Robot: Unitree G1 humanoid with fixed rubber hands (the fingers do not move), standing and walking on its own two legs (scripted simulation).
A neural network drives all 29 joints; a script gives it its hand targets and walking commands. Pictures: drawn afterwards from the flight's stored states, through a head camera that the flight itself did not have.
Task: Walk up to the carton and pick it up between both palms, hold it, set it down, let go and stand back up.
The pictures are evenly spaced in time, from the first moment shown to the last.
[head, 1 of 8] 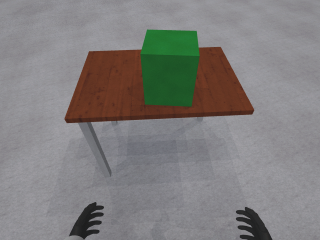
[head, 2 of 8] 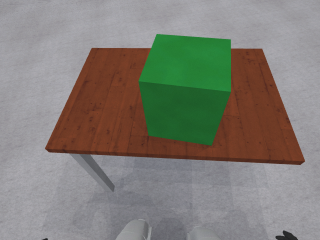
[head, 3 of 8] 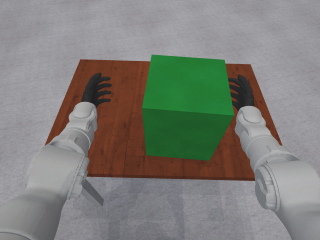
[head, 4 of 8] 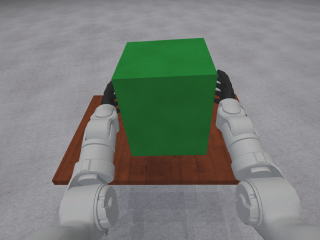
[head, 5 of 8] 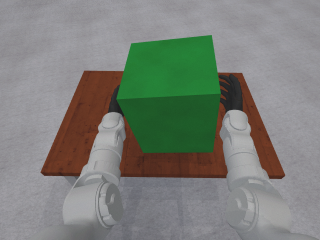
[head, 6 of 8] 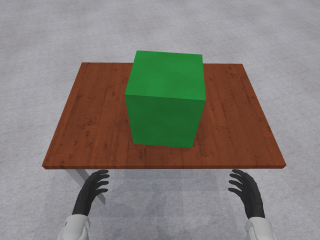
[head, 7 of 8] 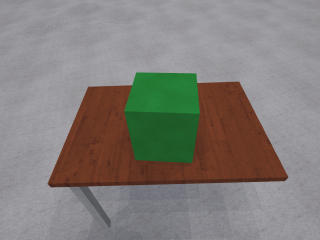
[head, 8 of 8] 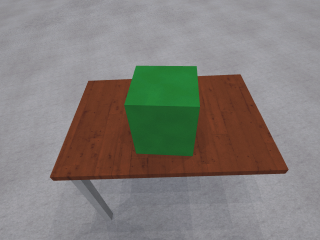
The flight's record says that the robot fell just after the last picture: no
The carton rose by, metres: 0.23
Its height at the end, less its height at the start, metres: +0.00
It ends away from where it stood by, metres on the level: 0.05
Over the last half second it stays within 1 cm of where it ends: yes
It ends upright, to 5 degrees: yes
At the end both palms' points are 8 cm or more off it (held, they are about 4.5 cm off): yes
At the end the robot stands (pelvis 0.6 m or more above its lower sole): yes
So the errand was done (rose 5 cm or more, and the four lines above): yes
